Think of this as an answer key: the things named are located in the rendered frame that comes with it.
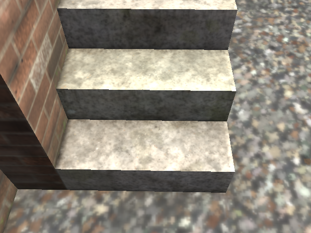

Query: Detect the stairs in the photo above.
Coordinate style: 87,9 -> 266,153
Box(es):
55,0 -> 238,193

